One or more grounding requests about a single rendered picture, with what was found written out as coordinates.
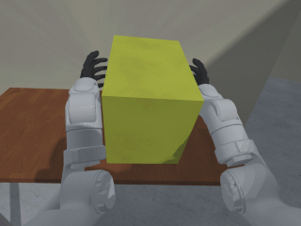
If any right robot upper arm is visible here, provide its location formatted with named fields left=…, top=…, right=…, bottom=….
left=220, top=163, right=301, bottom=226

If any right robot forearm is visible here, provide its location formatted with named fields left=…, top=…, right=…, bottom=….
left=198, top=84, right=281, bottom=198

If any left robot hand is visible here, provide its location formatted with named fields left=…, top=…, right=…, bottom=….
left=80, top=50, right=108, bottom=88

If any table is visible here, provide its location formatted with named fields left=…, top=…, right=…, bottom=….
left=0, top=88, right=244, bottom=226

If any right robot hand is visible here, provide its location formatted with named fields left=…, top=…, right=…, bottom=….
left=189, top=58, right=210, bottom=86

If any carton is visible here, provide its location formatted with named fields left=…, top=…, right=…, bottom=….
left=102, top=35, right=204, bottom=164

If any left robot upper arm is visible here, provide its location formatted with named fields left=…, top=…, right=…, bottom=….
left=23, top=169, right=116, bottom=226

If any left robot forearm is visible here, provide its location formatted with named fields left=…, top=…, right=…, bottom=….
left=59, top=77, right=106, bottom=204

